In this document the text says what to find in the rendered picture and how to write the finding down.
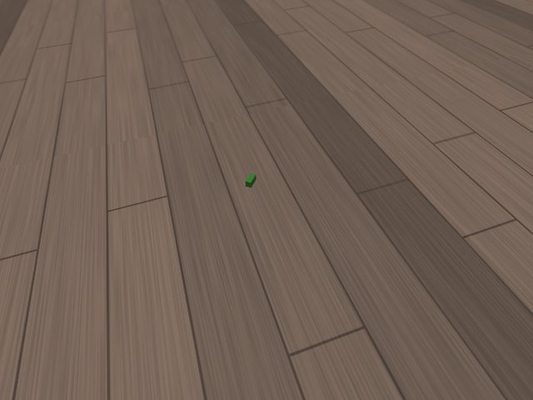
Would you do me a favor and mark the small box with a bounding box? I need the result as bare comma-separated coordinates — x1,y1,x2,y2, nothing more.
246,173,257,188

